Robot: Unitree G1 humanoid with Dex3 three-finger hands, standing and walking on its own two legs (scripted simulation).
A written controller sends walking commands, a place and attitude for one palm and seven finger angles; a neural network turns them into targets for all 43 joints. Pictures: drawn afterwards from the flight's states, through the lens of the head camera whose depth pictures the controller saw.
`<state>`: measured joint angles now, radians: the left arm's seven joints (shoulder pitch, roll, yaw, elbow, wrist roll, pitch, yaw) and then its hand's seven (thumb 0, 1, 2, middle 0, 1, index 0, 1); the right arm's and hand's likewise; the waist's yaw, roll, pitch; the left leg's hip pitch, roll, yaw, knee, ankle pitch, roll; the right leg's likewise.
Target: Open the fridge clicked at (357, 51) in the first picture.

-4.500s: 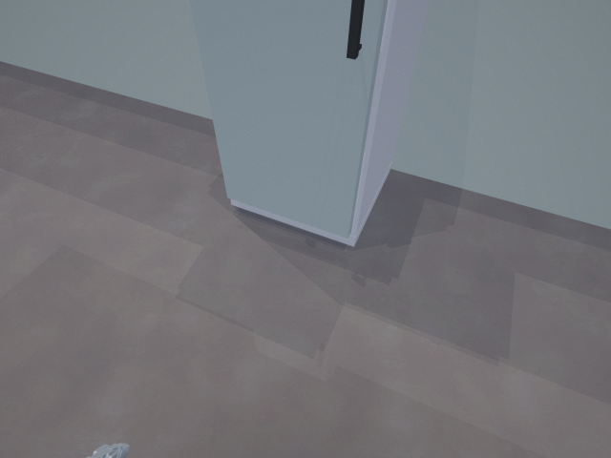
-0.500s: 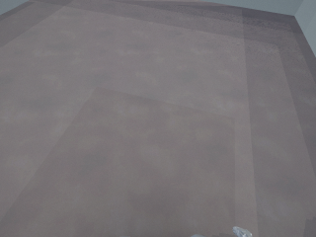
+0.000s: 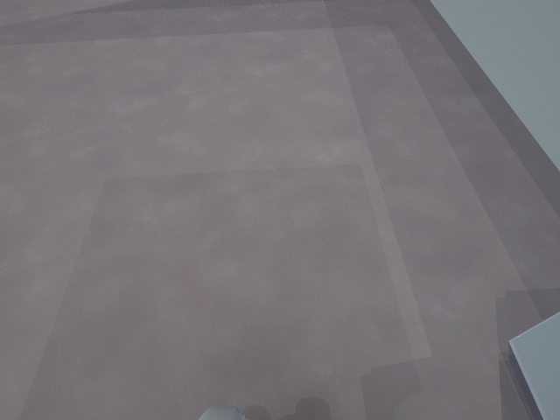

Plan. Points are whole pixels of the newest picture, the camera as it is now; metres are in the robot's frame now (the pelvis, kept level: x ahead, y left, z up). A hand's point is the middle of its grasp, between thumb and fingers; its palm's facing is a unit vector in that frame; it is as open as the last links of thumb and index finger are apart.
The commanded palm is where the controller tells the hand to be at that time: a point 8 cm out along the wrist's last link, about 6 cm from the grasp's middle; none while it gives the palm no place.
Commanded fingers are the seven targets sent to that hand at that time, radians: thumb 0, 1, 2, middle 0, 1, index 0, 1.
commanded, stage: turn to face it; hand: right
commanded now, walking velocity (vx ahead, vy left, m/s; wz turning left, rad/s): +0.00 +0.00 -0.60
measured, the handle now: out of the picture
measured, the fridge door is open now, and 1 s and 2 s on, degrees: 0 0 0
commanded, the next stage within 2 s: none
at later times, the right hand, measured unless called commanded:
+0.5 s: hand out of the picture -0.03 -0.17 -0.17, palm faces +0.36 +0.90 -0.24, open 7.4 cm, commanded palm none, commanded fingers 0.00 -0.90 -0.90 0.20 0.30 0.20 0.30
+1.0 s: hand out of the picture -0.04 -0.23 -0.15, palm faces +0.59 +0.76 -0.26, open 7.4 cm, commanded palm none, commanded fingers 0.00 -0.90 -0.90 0.20 0.30 0.20 0.30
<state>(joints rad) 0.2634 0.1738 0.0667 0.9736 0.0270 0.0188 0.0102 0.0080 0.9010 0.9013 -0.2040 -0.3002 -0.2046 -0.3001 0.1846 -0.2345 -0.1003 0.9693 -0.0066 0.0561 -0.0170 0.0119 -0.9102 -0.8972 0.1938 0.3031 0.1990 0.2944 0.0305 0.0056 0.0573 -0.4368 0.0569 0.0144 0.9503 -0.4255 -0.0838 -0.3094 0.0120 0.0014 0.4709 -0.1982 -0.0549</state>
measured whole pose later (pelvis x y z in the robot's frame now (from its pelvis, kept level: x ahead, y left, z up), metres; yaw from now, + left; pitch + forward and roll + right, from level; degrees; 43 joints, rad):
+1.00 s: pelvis -0.02 +0.02 +0.00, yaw -37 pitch +1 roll +0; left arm 0.23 0.21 0.07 0.93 0.03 0.04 -0.01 0.01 0.90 0.90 -0.21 -0.30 -0.21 -0.30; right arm 0.12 -0.24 -0.07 0.87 0.00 0.05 -0.01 0.01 -0.91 -0.90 0.20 0.30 0.20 0.29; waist 0.04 0.00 0.06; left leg -0.40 0.04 0.00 0.82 -0.42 -0.09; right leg -0.27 0.07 0.11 0.50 -0.24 -0.03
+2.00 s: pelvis -0.02 +0.02 -0.01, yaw -71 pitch +0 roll -1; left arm 0.21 0.21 0.07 0.92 0.02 0.05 -0.01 0.01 0.90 0.90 -0.20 -0.30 -0.21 -0.30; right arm 0.15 -0.22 -0.05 0.86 -0.01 0.02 -0.01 0.01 -0.91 -0.90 0.20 0.30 0.20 0.29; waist 0.02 -0.02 0.05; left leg -0.27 0.03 0.04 0.56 -0.28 -0.06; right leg -0.31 0.08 0.11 0.58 -0.26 -0.01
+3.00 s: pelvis +0.01 -0.13 -0.01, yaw -81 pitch -1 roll +1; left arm 0.35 0.16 0.06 1.12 0.03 0.00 0.00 0.01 0.90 0.90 -0.20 -0.30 -0.20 -0.30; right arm 0.21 -0.15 -0.06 1.03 -0.01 -0.06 -0.02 0.00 -0.94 -0.90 0.20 0.30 0.20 0.30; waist 0.02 -0.03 0.04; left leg -0.25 0.02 0.17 0.51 -0.23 0.04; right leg -0.41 -0.08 -0.04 1.13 -0.37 -0.01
